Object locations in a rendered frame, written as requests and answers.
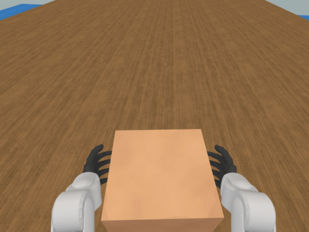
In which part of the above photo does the robot left hand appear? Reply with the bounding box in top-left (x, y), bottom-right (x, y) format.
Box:
top-left (83, 144), bottom-right (112, 185)

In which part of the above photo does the carton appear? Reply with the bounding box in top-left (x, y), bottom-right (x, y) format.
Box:
top-left (101, 129), bottom-right (224, 232)

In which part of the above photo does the robot right hand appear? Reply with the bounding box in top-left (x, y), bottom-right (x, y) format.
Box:
top-left (207, 145), bottom-right (237, 189)

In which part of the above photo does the left robot forearm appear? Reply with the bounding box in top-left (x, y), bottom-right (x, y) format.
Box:
top-left (51, 172), bottom-right (102, 232)

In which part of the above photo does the right robot forearm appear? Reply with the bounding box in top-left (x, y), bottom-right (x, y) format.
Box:
top-left (220, 173), bottom-right (276, 232)

